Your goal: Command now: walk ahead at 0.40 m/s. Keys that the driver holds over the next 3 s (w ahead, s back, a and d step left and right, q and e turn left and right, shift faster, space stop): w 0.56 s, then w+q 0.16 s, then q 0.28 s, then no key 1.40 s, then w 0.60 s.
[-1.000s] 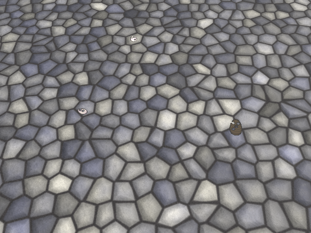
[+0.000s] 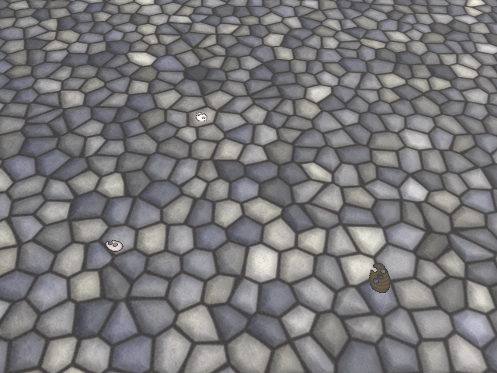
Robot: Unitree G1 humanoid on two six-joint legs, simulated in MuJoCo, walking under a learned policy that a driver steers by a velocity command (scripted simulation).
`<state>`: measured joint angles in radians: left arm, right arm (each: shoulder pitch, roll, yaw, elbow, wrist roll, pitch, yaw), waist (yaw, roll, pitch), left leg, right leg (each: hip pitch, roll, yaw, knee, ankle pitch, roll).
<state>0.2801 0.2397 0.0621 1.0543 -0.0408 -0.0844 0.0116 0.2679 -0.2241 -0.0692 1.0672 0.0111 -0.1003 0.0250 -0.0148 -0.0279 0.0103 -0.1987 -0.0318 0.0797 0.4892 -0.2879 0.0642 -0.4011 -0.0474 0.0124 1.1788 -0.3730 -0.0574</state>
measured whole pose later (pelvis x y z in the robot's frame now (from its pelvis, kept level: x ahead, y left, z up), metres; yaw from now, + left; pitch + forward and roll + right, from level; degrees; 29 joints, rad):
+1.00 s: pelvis +0.49 -0.05 -0.02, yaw +11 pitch +3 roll -1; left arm 0.22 0.26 0.05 0.94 0.01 -0.06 0.03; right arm 0.07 -0.26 -0.07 0.81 -0.01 -0.07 0.04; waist 0.02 0.01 0.06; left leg -0.53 -0.05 0.03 0.58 -0.10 0.10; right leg -0.25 0.01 -0.06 1.09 -0.59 0.04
